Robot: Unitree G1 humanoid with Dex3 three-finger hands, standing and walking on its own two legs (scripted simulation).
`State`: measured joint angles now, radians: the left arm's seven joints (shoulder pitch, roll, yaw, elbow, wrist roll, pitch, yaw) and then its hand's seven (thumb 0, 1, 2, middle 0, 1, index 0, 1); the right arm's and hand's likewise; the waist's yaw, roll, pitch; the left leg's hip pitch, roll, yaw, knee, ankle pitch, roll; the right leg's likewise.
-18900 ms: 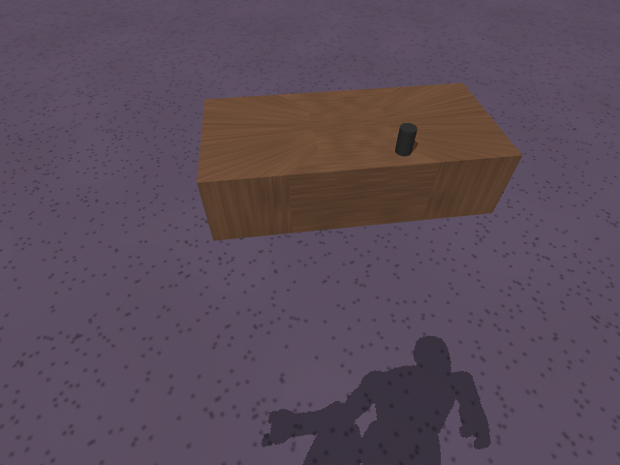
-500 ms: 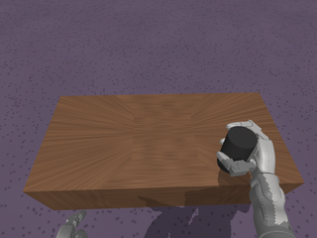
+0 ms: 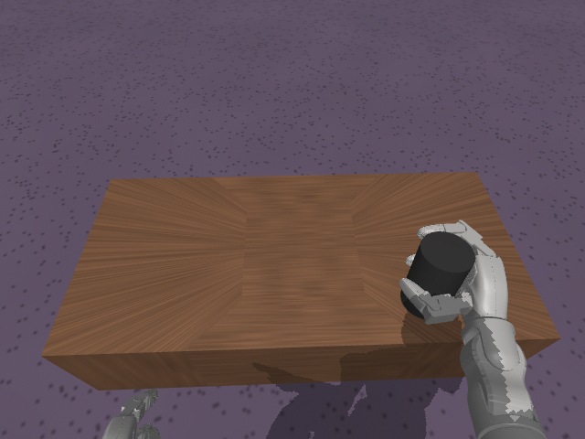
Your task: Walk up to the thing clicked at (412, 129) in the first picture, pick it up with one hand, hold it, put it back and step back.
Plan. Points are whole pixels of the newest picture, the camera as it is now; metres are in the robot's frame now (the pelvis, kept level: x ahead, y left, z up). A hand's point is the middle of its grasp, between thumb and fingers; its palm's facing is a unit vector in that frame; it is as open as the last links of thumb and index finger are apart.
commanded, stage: crouch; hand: right
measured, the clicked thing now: (434, 277) +0.33 -0.18 +0.05
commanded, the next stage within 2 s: lower in 1.30 s
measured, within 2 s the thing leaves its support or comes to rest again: neither
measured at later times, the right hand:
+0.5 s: hand (405, 287) +0.38 -0.18 -0.08, palm faces +0.09 +1.00 +0.00, open 9.4 cm
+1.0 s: hand (392, 290) +0.43 -0.19 -0.18, palm faces +0.12 +0.99 -0.01, open 9.4 cm
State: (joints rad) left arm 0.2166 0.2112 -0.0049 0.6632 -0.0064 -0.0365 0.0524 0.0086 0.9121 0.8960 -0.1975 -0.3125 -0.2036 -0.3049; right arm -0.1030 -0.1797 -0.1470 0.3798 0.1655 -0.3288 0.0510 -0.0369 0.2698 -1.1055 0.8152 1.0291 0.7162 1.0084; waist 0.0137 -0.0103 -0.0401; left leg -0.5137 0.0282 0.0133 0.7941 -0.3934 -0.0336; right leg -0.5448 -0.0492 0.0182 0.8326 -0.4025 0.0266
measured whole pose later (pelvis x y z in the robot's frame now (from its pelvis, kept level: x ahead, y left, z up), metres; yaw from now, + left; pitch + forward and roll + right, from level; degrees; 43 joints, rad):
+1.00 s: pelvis -0.05 +0.00 -0.19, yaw +2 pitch +32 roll +3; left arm 0.19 0.25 0.00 0.66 0.07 0.00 -0.03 0.00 0.92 0.90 -0.19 -0.31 -0.20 -0.30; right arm -0.71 -0.36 -0.43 0.98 0.09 -0.55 0.15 -0.04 0.28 -1.11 0.82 1.02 0.73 1.00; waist 0.12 -0.02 -0.19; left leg -1.59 0.01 0.02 1.66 -0.63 -0.03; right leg -1.63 -0.05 0.08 1.70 -0.63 0.04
